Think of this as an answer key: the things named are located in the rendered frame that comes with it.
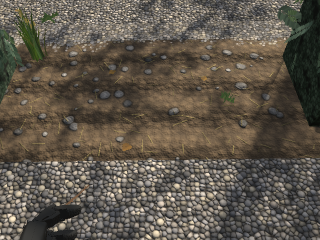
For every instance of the left robot hand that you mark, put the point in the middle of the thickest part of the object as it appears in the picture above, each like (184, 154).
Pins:
(37, 229)

